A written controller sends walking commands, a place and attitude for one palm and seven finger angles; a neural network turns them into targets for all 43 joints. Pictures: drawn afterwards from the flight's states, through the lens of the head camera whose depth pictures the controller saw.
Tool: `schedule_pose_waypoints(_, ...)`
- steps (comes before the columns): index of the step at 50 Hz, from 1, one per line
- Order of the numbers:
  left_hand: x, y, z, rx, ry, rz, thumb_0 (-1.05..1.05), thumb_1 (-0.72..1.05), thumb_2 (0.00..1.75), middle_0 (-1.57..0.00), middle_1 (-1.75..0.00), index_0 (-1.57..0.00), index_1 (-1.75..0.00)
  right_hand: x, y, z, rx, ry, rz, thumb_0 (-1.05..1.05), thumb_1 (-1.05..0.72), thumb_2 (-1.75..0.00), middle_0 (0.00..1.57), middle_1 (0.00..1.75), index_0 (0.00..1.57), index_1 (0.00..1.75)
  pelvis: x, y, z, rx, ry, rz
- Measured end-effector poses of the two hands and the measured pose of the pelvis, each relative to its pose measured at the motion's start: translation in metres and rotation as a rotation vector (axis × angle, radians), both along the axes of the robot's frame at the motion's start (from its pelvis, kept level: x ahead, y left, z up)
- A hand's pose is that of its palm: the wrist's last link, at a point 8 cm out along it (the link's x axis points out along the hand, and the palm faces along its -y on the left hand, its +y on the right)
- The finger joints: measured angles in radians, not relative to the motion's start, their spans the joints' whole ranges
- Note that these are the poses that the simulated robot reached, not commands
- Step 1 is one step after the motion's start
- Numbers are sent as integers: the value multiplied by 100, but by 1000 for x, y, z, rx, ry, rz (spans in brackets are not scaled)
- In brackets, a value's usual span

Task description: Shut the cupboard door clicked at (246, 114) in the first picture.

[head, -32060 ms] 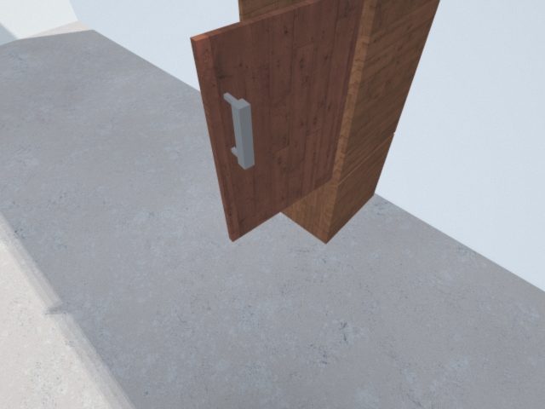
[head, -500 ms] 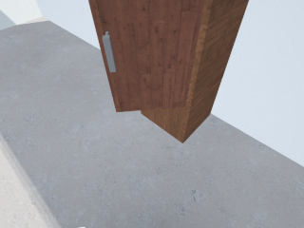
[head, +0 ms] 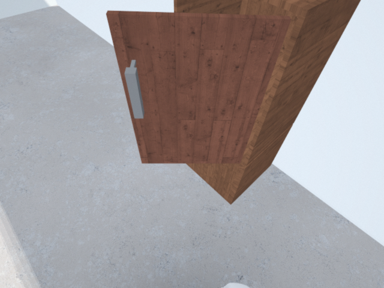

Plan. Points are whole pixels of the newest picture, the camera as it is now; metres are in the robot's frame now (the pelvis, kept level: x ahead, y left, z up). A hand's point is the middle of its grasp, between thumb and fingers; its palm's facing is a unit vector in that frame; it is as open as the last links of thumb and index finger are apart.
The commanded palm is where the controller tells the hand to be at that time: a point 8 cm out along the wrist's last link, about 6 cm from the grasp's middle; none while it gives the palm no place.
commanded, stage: take the last steps up to it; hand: left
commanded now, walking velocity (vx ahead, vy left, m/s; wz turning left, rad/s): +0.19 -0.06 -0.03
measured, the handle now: (136, 89) +0.59 +0.19 +0.06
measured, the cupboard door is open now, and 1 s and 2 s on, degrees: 48 48 48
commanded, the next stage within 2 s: come to a stop and stand still in 0.10 s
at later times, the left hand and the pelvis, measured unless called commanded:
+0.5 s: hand (145, 275) +0.17 +0.12 -0.16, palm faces +0.04 -0.97 -0.25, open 7.3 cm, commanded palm none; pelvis +0.14 -0.06 +0.01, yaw +0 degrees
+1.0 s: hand (108, 279) +0.16 +0.21 -0.18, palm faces -0.01 -0.98 -0.20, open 7.4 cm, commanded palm none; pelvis +0.12 +0.01 +0.01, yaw -2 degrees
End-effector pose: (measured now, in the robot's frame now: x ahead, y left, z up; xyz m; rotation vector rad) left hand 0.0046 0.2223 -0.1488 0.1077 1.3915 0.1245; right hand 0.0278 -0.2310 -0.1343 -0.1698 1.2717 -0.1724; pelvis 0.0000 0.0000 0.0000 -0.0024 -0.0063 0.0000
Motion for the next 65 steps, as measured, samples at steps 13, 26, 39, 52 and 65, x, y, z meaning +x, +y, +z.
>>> schedule_pose_waypoints(13, 145, -47, 11, 93, -136, -54, 0, 92, 90, -20, -30, -19, -30, 32, -59, -30, 72, 201, -85, 1, -91, -89, 20, 30, 20, 30, 99, -61, -11, 10, -5, -4)
schedule_pose_waypoints(26, 161, -53, 22, 108, -44, 13, 0, 92, 90, -20, -30, -20, -30, 188, -73, -7, 27, 12, 21, 0, -91, -89, 20, 30, 19, 30, 138, -60, 7, 35, 13, -4)
schedule_pose_waypoints(39, 157, 21, -16, 75, -26, 41, 0, 91, 90, -20, -30, -20, -30, 234, -16, 15, -72, -118, 106, 0, -91, -89, 20, 30, 20, 30, 143, -5, -9, -15, -4, 8)
schedule_pose_waypoints(52, 155, 35, 0, 45, -27, -57, 0, 91, 90, -20, -30, -19, -30, 111, -2, 23, -79, 32, -40, 0, -90, -89, 21, 30, 20, 30, 109, 6, 8, -61, 12, -36)
schedule_pose_waypoints(65, 130, -35, 15, 66, -134, -79, 0, 92, 90, -20, -30, -19, -30, -14, -53, -5, 6, 225, -146, 1, -90, -89, 20, 30, 20, 30, 73, -41, 2, 8, -13, -19)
